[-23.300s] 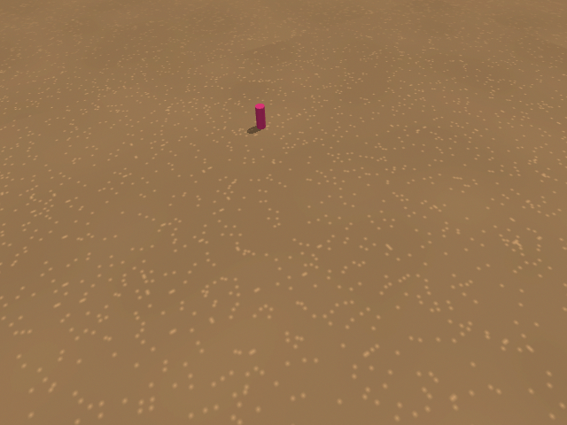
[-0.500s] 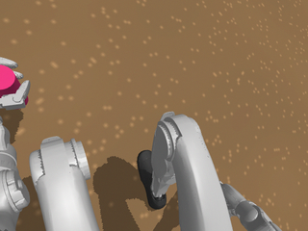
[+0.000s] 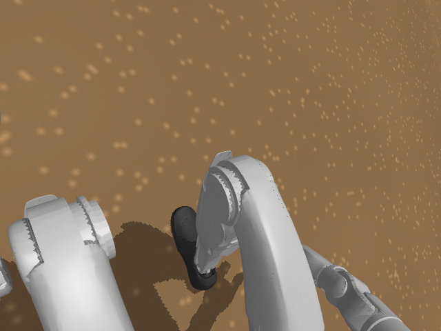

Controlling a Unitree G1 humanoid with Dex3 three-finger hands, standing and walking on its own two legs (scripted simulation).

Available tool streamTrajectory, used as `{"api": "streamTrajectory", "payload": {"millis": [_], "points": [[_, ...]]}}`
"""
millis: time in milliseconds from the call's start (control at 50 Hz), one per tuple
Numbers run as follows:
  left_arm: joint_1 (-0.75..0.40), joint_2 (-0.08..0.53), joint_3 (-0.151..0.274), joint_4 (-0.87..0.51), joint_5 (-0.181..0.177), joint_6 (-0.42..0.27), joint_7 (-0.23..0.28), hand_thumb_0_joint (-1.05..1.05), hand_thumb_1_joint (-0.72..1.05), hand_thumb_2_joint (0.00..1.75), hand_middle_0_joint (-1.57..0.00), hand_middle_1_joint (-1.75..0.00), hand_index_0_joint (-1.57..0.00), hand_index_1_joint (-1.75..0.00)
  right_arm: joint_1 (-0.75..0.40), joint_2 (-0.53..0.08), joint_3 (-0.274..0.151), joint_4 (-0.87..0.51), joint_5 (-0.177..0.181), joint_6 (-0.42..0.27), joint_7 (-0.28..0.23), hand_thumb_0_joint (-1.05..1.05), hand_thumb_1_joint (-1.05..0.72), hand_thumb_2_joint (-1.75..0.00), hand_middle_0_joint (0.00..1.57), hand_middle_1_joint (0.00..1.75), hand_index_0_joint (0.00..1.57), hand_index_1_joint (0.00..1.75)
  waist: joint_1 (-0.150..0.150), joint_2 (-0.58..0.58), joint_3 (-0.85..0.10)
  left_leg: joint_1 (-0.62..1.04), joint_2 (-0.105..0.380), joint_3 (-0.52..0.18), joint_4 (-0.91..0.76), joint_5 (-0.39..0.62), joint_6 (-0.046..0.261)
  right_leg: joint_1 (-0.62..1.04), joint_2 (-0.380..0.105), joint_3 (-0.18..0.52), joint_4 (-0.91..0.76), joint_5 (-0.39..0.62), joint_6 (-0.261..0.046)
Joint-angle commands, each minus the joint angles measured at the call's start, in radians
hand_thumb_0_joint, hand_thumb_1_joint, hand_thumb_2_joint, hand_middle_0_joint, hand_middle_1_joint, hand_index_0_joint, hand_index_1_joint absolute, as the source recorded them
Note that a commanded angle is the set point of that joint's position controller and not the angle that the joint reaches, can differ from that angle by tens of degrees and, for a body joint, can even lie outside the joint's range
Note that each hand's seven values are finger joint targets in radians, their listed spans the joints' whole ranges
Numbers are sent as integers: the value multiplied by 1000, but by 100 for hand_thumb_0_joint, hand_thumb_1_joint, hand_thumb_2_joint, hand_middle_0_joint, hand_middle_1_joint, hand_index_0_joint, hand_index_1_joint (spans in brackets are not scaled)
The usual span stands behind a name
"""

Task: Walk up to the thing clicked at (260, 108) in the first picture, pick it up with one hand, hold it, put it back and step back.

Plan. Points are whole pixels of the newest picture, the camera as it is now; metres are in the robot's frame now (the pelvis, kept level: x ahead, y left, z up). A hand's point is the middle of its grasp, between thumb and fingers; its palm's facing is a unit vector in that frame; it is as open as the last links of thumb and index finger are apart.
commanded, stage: lower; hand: left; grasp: from the side
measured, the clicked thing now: out of the picture +0.45 +0.27 -0.20
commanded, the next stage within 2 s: loosen in 0.54 s
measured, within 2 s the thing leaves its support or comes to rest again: rests again in 0.48 s
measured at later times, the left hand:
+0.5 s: hand out of the picture +0.46 +0.25 -0.19, palm faces +0.27 -0.96 -0.02, open 7.3 cm
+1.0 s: hand out of the picture +0.46 +0.25 -0.18, palm faces +0.27 -0.96 +0.00, open 9.4 cm
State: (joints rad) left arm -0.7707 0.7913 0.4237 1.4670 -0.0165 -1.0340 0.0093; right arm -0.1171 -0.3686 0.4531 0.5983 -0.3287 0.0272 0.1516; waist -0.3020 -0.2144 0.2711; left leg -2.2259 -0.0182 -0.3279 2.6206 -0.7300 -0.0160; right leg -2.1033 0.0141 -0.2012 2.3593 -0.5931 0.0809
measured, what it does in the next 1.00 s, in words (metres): stands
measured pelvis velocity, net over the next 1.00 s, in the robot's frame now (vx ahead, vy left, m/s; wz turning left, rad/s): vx -0.01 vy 0.01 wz -0.05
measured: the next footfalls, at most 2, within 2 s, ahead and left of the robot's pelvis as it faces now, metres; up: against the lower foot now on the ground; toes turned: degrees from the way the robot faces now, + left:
none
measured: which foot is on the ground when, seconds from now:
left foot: down 0.00-1.00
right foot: down 0.00-1.00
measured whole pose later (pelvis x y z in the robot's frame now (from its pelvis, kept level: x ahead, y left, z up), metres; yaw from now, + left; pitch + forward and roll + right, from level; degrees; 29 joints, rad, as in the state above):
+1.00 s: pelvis -0.01 +0.01 +0.00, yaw -3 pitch +14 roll -21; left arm -0.78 0.90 0.41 1.54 -0.03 -1.13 0.03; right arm -0.18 -0.38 0.55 0.56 -0.37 0.03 0.14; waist -0.31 -0.27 0.32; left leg -2.20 -0.01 -0.39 2.65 -0.74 0.00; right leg -2.05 0.04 -0.25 2.32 -0.57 0.09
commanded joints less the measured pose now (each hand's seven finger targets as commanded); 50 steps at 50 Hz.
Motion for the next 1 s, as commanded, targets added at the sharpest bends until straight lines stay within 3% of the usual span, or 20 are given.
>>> {"api": "streamTrajectory", "payload": {"millis": [0, 120, 220, 240, 360, 420, 620, 640, 700, 780, 860, 980], "points": [[-300, 163, -4, -166, 0, -107, 14, 0, 50, 126, -127, -137, -128, -137, 72, -348, -87, -6, -16, 17, -13, 0, -91, -91, 20, 30, 20, 30, -121, 552, -620, 434, 59, 75, -338, 193, -16, 333, 42, -113, -141, 207, -80], [-301, 183, 3, -141, -8, -122, 28, 0, 50, 128, -128, -138, -129, -138, 59, -356, -66, -8, -29, 20, -16, 0, -91, -91, 20, 30, 20, 30, -133, 547, -611, 437, 61, 66, -328, 182, -15, 346, 49, -124, -150, 205, -75], [-302, 185, -18, -119, 4, -131, 31, 0, 54, 129, -128, -138, -129, -138, 40, -359, -50, -17, -33, 24, -17, 0, -90, -90, 20, 30, 20, 30, -151, 550, -573, 430, 66, 47, -337, 183, -18, 338, 51, -138, -144, 208, -76], [-290, 192, -13, -119, 2, -133, 31, 0, 53, 129, -128, -138, -128, -138, 29, -359, -52, -21, -32, 25, -18, 0, -90, -90, 20, 30, 20, 30, -138, 542, -558, 424, 67, 50, -335, 168, -16, 327, 52, -135, -147, 196, -76], [-288, 193, -8, -94, -4, -143, 39, 0, 54, 130, -130, -139, -130, -139, 31, -372, -40, -23, -39, 24, -18, 0, -89, -90, 20, 30, 20, 30, -161, 550, -553, 450, 71, 29, -343, 189, -22, 333, 54, -148, -145, 216, -74], [-294, 203, -15, -80, -9, -153, 36, 0, 53, 129, -129, -138, -130, -138, 13, -374, -34, -27, -41, 22, -18, 0, -90, -90, 20, 30, 20, 30, -167, 534, -519, 409, 67, 36, -334, 136, -13, 325, 57, -148, -157, 185, -74], [-264, 225, -19, -68, -12, -169, 27, 0, 52, 129, -129, -138, -129, -138, 18, -379, -21, -21, -49, 17, -23, 0, -89, -90, 20, 30, 20, 30, -164, 539, -542, 439, 69, 33, -320, 180, -15, 355, 66, -153, -160, 219, -74], [-273, 225, -22, -72, -8, -171, 25, 0, 50, 121, -133, -132, -134, -132, 4, -383, -22, -24, -47, 17, -23, 0, -90, -90, 20, 30, 20, 30, -168, 541, -514, 429, 72, 26, -327, 169, -17, 331, 63, -158, -154, 209, -75], [-295, 244, 1, -99, -27, -182, 31, 0, 28, 97, -114, -108, -115, -108, 11, -387, -17, -25, -50, 15, -21, 0, -91, -90, 20, 30, 20, 30, -168, 564, -537, 450, 74, 22, -329, 183, -20, 352, 65, -159, -153, 218, -75], [-281, 228, -10, -97, -22, -182, 28, 0, 13, 66, -99, -88, -100, -86, 4, -386, -18, -21, -53, 16, -22, 0, -92, -90, 20, 30, 20, 30, -168, 578, -522, 468, 78, 16, -335, 200, -26, 335, 64, -161, -146, 227, -77], [-267, 228, -17, -77, -14, -172, 24, 0, -12, 45, -71, -59, -71, -59, -7, -383, -18, -22, -52, 17, -24, 0, -92, -90, 20, 30, 20, 30, -166, 559, -501, 438, 77, 24, -330, 167, -20, 327, 66, -160, -157, 205, -78], [-239, 196, -20, -32, -17, -156, 28, 0, -26, 35, -59, -46, -58, -46, 1, -384, -15, -35, -50, 27, -22, 0, -92, -90, 20, 30, 20, 30, -174, 526, -484, 429, 75, 4, -348, 171, -20, 326, 65, -172, -161, 207, -76]]}}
